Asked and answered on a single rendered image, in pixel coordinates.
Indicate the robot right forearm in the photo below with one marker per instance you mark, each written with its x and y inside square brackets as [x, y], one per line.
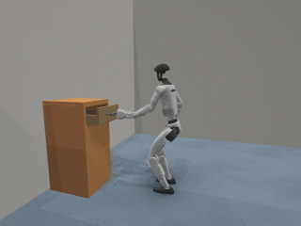
[179, 109]

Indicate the robot right foot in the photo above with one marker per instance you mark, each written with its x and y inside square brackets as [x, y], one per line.
[171, 180]

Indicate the left robot hand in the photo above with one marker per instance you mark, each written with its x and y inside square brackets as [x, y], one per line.
[121, 114]

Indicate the robot left shin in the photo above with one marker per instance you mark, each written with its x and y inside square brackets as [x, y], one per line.
[157, 169]

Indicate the robot left forearm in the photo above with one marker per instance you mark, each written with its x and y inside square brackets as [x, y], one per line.
[141, 112]

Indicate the robot left upper arm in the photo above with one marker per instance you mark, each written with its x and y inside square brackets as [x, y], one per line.
[158, 93]

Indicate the robot right upper arm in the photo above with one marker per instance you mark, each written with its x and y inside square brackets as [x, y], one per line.
[179, 100]

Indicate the drawer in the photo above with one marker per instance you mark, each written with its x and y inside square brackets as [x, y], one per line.
[96, 117]

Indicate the cabinet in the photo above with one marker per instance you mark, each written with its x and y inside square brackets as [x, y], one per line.
[79, 160]

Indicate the handle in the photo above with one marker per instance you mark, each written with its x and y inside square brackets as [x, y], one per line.
[112, 114]

